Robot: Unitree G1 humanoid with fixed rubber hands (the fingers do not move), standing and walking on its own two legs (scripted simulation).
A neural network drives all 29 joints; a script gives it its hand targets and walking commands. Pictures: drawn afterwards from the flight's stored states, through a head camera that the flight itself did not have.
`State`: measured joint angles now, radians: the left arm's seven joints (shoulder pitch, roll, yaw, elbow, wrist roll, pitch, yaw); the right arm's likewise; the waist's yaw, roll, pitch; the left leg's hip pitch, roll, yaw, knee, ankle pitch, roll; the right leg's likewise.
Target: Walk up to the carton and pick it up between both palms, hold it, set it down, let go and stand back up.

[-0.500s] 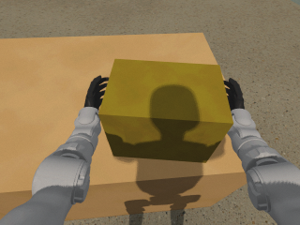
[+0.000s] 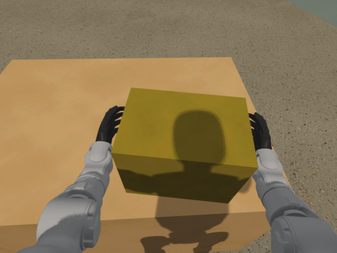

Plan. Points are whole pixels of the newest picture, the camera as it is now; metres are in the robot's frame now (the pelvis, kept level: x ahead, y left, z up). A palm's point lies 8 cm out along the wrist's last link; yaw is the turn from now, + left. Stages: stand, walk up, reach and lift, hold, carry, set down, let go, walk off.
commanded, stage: reach and lift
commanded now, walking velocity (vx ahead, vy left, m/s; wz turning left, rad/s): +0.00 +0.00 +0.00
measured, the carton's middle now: (181, 148) +0.40 -0.03 +0.00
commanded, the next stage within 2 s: none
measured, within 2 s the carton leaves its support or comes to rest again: neither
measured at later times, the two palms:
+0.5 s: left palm (106, 131) +0.40 +0.16 +0.08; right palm (269, 139) +0.36 -0.23 +0.08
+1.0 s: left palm (81, 124) +0.37 +0.19 +0.14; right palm (264, 127) +0.36 -0.20 +0.13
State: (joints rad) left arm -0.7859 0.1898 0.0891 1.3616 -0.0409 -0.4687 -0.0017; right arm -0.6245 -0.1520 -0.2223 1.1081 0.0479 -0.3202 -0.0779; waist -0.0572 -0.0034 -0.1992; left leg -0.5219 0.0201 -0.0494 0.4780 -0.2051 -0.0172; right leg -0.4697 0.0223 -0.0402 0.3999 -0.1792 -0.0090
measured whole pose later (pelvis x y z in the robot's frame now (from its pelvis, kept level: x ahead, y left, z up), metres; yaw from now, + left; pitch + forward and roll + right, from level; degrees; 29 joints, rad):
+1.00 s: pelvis +0.00 +0.00 +0.01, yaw +1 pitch +0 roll -1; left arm -0.56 0.15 0.18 0.53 0.03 0.23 -0.03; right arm -0.53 -0.18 -0.09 0.70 0.17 0.10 -0.13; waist -0.03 -0.05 -0.07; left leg -0.16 0.01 -0.06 0.32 -0.16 -0.01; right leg -0.11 0.01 -0.05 0.25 -0.14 -0.01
